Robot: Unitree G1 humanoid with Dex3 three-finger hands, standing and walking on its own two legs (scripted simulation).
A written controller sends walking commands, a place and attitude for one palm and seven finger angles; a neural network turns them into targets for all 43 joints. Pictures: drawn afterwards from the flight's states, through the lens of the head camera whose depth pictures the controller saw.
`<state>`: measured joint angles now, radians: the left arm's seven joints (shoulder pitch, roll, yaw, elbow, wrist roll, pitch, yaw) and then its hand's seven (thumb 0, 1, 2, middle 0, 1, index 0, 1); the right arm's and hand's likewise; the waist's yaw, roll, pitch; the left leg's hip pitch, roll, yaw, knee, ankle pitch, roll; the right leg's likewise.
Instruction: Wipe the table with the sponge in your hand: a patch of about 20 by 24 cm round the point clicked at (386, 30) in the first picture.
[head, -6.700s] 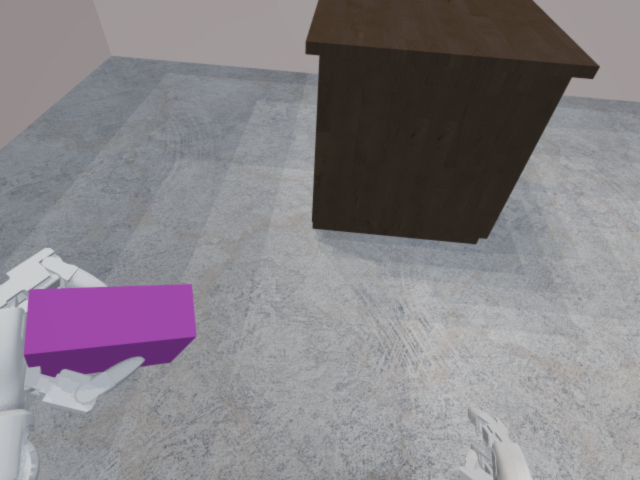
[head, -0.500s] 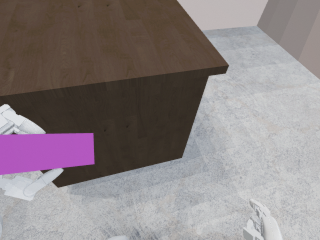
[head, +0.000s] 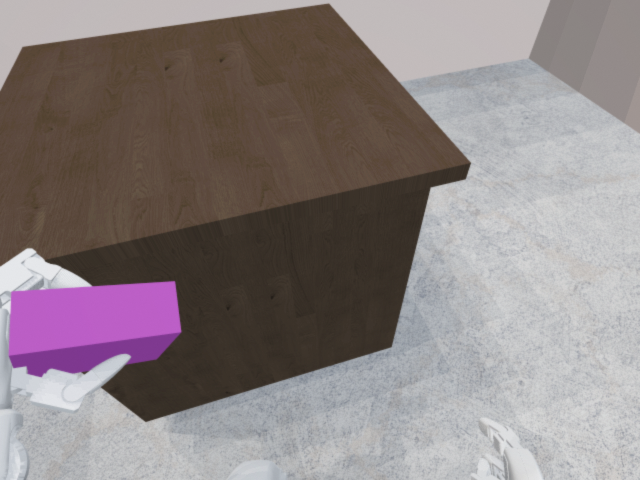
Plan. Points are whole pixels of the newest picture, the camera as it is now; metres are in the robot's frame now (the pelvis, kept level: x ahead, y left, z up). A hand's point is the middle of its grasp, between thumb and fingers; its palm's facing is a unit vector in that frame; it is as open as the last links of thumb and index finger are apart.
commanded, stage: take the last steps up to it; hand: left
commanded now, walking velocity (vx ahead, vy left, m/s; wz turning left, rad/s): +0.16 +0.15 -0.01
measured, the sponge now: (121, 328) +0.23 +0.21 +0.14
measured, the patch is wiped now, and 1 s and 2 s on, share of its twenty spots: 0.00 0.00 0.00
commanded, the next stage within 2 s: come to a stop and stand still in 0.70 s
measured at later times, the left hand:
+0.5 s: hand (18, 300) +0.24 +0.29 +0.17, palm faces +0.36 -0.83 -0.43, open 9.6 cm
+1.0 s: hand out of the picture +0.29 +0.36 +0.18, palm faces +0.41 -0.84 -0.36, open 9.6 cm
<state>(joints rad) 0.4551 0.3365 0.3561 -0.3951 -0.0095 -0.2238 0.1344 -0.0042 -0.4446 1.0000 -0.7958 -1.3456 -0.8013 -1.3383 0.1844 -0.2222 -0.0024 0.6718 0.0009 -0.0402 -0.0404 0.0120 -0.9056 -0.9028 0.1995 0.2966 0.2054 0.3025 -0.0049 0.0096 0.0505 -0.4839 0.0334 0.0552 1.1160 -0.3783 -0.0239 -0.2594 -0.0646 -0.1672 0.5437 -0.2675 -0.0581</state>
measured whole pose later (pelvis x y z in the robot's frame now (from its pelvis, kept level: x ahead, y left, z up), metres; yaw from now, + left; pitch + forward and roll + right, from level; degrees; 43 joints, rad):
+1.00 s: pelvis +0.03 +0.11 +0.00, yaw -5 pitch -1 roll -1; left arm 0.30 0.41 0.43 -0.36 -0.05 -0.25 0.15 0.00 -0.44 1.00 -0.80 -1.35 -0.80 -1.34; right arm 0.22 -0.26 -0.06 0.62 0.01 -0.14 -0.03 0.01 -0.91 -0.90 0.19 0.30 0.20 0.30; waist 0.01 -0.02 0.05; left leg -0.24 0.00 0.07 0.53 -0.28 0.04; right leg -0.26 -0.02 -0.10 0.54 -0.26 -0.01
